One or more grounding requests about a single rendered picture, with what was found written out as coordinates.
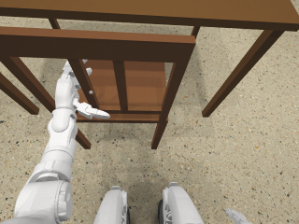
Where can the robot thigh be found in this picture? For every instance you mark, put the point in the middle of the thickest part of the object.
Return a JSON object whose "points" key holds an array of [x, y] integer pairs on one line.
{"points": [[112, 208], [178, 202]]}

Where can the left robot forearm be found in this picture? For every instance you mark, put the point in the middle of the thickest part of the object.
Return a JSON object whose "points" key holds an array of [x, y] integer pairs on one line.
{"points": [[59, 154]]}

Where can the right robot thigh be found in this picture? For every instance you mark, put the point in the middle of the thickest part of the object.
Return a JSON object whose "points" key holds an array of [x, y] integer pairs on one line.
{"points": [[178, 202]]}

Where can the left robot hand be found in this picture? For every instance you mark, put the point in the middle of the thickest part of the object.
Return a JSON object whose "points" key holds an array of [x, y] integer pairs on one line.
{"points": [[67, 88]]}

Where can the right robot hand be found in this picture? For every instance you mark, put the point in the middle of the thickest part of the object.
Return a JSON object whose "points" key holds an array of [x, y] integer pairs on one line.
{"points": [[237, 217]]}

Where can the table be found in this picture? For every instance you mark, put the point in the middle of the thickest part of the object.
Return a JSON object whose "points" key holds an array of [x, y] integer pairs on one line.
{"points": [[274, 17]]}

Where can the left robot thigh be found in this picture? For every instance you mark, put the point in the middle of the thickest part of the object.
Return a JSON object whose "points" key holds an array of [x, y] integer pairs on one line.
{"points": [[112, 208]]}

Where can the chair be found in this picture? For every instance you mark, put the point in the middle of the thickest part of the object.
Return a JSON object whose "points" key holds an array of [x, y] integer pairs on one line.
{"points": [[128, 71]]}

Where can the robot left upper arm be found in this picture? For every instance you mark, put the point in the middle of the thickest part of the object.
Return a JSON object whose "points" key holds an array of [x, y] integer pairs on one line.
{"points": [[45, 202]]}

